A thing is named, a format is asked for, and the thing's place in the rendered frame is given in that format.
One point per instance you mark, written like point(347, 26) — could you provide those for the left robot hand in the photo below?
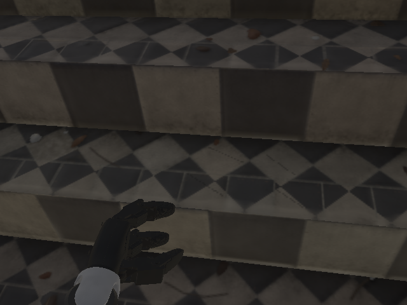
point(115, 243)

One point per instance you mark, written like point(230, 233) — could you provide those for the left robot forearm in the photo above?
point(94, 286)

